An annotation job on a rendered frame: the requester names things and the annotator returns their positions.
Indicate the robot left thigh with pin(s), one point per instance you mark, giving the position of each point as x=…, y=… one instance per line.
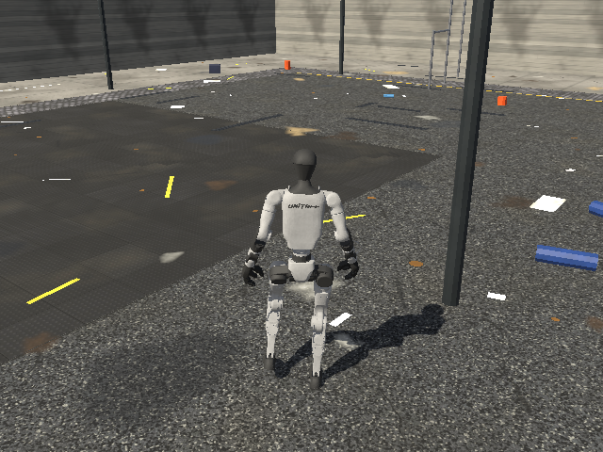
x=278, y=273

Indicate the robot left upper arm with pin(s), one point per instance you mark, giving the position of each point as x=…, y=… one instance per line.
x=275, y=197

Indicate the robot right upper arm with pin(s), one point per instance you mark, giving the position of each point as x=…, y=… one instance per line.
x=332, y=199

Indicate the robot right forearm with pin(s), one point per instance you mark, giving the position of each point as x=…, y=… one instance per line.
x=348, y=249

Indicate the right robot hand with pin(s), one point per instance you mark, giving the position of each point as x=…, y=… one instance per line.
x=345, y=265

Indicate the humanoid robot head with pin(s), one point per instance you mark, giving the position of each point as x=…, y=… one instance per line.
x=304, y=162

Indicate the left robot hand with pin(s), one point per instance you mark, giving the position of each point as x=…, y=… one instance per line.
x=248, y=271

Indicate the robot left forearm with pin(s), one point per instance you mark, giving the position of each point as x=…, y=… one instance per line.
x=255, y=250

